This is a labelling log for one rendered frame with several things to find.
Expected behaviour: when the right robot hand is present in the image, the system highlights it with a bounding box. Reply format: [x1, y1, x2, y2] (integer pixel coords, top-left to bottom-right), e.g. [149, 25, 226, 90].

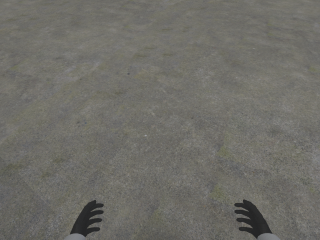
[234, 199, 272, 239]

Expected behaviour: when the left robot hand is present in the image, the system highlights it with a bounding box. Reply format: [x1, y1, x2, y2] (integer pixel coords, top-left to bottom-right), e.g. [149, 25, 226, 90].
[70, 200, 104, 237]

